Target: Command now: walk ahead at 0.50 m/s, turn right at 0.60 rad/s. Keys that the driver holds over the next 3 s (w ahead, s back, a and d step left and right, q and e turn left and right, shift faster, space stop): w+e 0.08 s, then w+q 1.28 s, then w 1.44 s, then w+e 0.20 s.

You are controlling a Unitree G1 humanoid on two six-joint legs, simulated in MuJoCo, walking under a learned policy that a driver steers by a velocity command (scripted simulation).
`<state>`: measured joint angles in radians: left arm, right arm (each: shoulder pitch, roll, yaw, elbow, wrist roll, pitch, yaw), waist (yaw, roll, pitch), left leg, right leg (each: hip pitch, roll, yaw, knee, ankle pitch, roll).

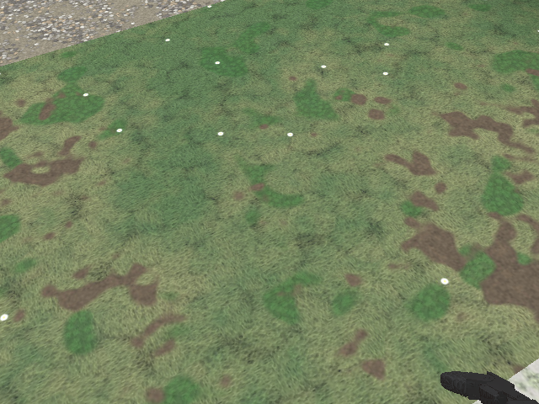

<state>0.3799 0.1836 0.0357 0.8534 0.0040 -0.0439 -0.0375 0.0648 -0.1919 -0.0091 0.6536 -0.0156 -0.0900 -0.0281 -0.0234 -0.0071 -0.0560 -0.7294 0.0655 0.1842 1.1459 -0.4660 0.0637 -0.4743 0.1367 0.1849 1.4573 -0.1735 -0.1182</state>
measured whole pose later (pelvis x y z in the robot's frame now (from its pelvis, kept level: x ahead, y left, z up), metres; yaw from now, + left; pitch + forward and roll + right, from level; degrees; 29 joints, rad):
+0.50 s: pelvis +0.26 -0.04 +0.09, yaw +3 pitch +3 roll +1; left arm 0.15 0.21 0.03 0.66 0.01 -0.10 -0.03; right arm 0.39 -0.25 -0.04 0.88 0.03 -0.08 0.02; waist -0.03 0.01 -0.02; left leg -0.40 0.05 -0.02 1.18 -0.41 0.05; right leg -0.41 -0.03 -0.08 0.58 -0.23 -0.04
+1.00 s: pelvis +0.53 +0.07 +0.07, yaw +20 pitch +3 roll -1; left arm 0.26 0.27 0.06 0.77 -0.02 -0.11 0.02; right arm 0.15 -0.27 -0.07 0.68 0.01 -0.04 0.04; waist 0.01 0.01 0.03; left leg -0.53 -0.06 0.04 0.67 -0.21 0.11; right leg -0.31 -0.07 0.01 1.27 -0.44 0.04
